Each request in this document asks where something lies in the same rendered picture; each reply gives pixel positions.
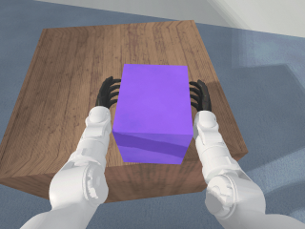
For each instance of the right robot hand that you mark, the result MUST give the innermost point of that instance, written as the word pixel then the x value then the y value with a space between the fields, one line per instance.
pixel 203 98

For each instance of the robot left forearm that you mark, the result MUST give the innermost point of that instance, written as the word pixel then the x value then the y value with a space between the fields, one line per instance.
pixel 94 142

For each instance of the left robot hand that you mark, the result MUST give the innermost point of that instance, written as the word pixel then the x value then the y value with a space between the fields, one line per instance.
pixel 104 96

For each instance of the robot right upper arm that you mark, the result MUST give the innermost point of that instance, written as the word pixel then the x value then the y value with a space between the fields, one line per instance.
pixel 238 203

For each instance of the carton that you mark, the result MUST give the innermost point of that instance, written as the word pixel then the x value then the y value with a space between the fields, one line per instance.
pixel 153 118

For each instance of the robot right forearm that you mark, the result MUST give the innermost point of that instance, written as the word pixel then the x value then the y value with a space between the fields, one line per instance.
pixel 212 150

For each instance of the pedestal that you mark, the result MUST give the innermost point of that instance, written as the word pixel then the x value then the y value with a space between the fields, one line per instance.
pixel 67 70

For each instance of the robot left upper arm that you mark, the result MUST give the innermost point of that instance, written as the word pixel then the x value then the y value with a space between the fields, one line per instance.
pixel 75 194

